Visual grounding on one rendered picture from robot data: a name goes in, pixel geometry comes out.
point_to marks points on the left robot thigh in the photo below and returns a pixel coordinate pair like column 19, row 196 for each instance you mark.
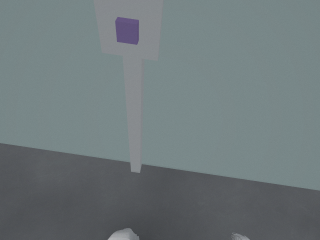
column 125, row 234

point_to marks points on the button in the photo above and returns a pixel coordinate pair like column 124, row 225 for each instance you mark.
column 127, row 30

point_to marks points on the panel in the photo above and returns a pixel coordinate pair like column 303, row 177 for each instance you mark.
column 150, row 15

